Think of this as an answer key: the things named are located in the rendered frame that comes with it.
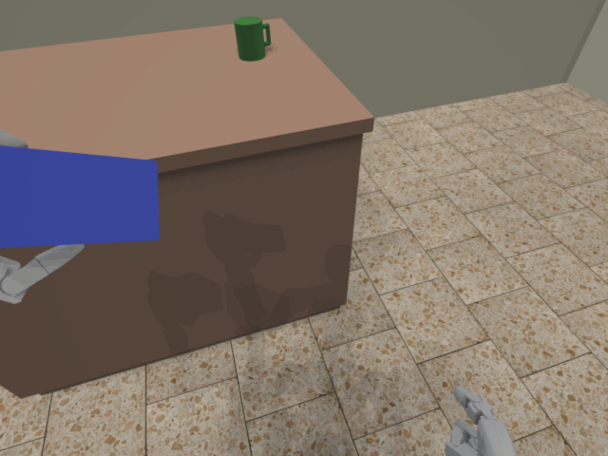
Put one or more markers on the robot right hand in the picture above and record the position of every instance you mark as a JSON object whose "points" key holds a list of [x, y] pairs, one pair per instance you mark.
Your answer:
{"points": [[491, 437]]}

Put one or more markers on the table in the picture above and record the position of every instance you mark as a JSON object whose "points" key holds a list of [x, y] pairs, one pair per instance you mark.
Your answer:
{"points": [[258, 167]]}

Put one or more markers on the robot left hand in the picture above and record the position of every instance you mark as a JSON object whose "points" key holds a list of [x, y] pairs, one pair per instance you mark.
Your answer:
{"points": [[14, 281]]}

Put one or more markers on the sponge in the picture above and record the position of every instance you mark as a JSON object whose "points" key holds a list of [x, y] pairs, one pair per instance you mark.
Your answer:
{"points": [[60, 198]]}

